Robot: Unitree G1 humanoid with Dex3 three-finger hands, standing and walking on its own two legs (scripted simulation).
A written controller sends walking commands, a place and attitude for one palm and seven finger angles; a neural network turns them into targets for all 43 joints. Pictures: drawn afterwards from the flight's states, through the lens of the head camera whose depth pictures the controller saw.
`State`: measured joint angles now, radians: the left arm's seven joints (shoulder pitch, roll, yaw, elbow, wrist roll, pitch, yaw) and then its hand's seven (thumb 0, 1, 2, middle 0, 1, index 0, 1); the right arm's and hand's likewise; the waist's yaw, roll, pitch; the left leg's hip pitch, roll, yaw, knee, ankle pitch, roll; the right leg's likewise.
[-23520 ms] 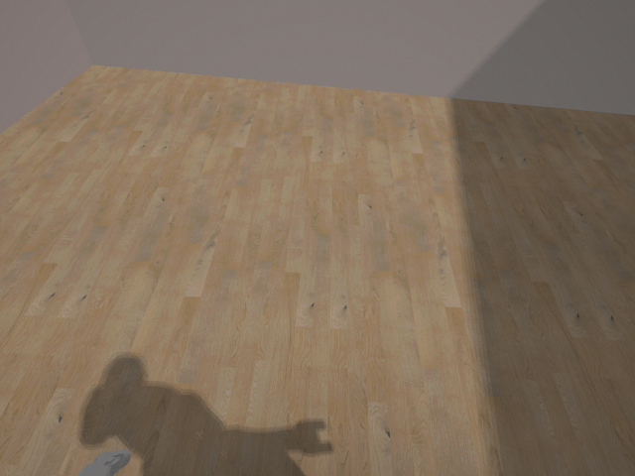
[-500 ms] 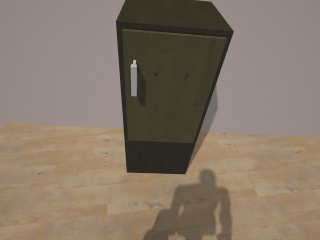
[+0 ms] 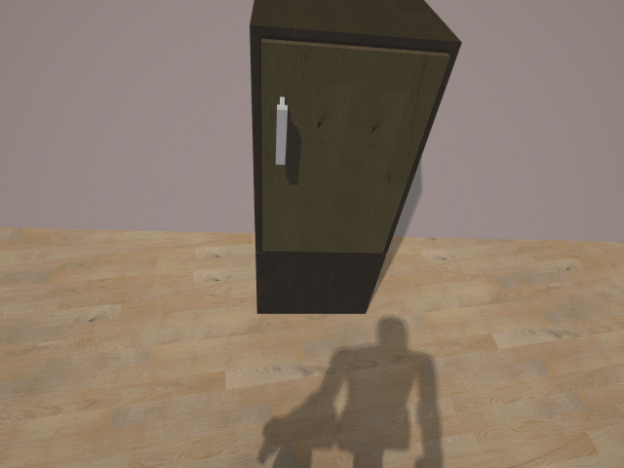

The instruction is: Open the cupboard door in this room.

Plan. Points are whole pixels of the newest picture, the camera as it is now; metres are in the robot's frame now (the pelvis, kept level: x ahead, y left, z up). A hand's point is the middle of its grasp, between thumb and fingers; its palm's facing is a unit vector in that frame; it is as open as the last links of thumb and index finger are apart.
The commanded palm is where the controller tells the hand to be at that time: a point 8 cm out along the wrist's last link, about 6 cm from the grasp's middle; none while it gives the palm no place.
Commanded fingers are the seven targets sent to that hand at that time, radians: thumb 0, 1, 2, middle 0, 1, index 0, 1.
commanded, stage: come to a stop and stand still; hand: left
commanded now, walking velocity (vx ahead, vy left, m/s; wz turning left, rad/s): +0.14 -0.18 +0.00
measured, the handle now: (281, 131) +0.76 +0.09 +0.04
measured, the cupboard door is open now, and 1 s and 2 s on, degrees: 0 0 0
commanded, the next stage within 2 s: look again from close up in 0.20 s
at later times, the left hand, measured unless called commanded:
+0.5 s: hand out of the picture +0.05 +0.12 -0.15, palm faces +0.05 -0.97 -0.22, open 7.2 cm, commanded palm none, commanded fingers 0.00 0.90 0.90 -0.20 -0.30 -0.20 -0.30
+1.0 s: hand out of the picture +0.04 +0.09 -0.16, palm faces +0.03 -0.99 -0.15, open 7.4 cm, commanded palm none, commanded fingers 0.00 0.90 0.90 -0.20 -0.30 -0.20 -0.30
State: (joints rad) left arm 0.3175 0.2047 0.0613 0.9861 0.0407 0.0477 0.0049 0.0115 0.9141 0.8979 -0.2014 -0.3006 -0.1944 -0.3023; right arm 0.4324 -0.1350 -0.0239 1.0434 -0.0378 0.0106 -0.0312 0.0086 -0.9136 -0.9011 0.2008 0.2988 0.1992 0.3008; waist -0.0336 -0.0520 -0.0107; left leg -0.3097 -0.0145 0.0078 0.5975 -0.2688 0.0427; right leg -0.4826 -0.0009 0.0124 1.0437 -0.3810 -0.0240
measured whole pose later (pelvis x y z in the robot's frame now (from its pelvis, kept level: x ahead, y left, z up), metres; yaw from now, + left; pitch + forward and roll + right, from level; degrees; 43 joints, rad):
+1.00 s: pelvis +0.06 -0.06 +0.01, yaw +0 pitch +0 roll +1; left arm 0.33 0.11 -0.02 1.13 0.02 -0.02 0.03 0.01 0.92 0.90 -0.20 -0.30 -0.20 -0.30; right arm 0.26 -0.16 0.01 1.12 -0.02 -0.02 -0.05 0.02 -0.95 -0.90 0.20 0.30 0.20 0.30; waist 0.01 0.00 0.01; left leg -0.17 0.00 0.05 0.41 -0.24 0.00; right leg -0.14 0.00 -0.05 0.43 -0.29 -0.03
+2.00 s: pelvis +0.24 -0.15 +0.00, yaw +3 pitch +0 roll +0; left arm 0.20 0.17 0.05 1.00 0.03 0.01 0.03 0.01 0.93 0.90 -0.21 -0.30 -0.20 -0.30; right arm 0.12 -0.17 -0.04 0.98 -0.01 0.03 -0.02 0.01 -0.91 -0.90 0.20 0.30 0.20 0.30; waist 0.04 -0.03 0.07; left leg -0.39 0.00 0.07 0.79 -0.42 -0.04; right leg -0.33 -0.06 -0.15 0.54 -0.21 -0.04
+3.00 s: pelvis +0.21 -0.16 +0.01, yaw +3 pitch -1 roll +1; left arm 0.37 0.09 -0.01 1.14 0.01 -0.01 0.04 0.01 0.91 0.90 -0.20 -0.30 -0.20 -0.30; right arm 0.35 -0.09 0.01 1.18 -0.01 0.01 -0.03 0.01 -0.91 -0.90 0.20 0.30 0.20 0.30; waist -0.02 -0.01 0.02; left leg -0.27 0.03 0.08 0.42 -0.13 0.00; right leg -0.07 0.03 -0.06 0.42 -0.34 -0.05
